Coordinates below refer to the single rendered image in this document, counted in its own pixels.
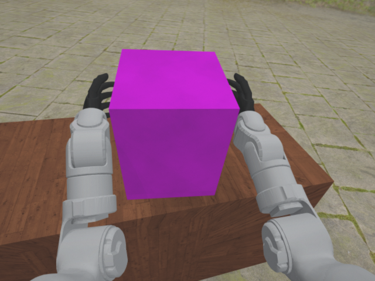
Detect left robot forearm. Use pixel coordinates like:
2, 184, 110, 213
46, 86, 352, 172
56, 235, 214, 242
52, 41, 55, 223
56, 108, 117, 269

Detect pedestal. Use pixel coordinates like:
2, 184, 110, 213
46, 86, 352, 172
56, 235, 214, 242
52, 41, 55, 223
0, 103, 334, 281

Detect right robot hand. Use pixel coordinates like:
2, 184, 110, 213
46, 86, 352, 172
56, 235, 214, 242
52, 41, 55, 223
227, 73, 255, 115

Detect carton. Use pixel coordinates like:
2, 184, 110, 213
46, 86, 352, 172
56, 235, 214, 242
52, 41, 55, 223
109, 49, 240, 200

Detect left robot hand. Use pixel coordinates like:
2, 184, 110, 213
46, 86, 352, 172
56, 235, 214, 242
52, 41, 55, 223
83, 73, 115, 118

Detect robot right upper arm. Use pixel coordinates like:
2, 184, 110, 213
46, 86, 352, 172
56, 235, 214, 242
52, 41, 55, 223
262, 213, 375, 281

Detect right robot forearm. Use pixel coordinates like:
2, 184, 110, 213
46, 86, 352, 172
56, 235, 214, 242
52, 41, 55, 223
233, 111, 333, 251

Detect robot left upper arm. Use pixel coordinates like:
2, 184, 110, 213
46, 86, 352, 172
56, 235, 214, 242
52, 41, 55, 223
30, 225, 128, 281

